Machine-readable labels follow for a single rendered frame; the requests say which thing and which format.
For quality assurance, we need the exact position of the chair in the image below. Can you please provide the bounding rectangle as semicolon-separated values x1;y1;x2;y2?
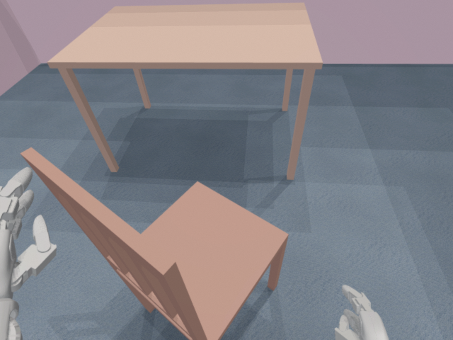
20;147;289;340

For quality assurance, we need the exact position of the robot left hand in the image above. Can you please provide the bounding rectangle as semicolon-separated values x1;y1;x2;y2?
0;167;57;299

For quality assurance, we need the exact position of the robot right hand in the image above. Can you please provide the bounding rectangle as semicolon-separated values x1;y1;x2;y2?
335;285;389;340

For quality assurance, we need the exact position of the left robot forearm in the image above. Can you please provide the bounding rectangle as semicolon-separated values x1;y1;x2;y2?
0;298;23;340

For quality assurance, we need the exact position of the table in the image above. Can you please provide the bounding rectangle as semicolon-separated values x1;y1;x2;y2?
47;3;323;180

